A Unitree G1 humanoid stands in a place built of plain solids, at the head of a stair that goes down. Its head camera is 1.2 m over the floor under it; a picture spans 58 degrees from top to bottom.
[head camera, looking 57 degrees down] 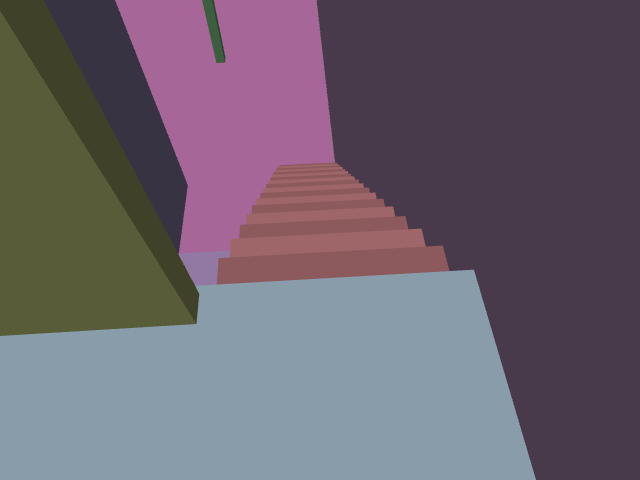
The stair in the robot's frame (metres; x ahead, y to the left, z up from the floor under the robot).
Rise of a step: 0.21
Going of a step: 0.22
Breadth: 0.86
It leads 4 degrees to the left of straight ahead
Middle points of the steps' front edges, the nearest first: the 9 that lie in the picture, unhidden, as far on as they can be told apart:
0.64 -0.06 0.00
0.86 -0.04 -0.21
1.08 -0.03 -0.41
1.31 -0.02 -0.62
1.53 0.00 -0.83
1.75 0.01 -1.04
1.97 0.03 -1.24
2.19 0.04 -1.45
2.41 0.06 -1.66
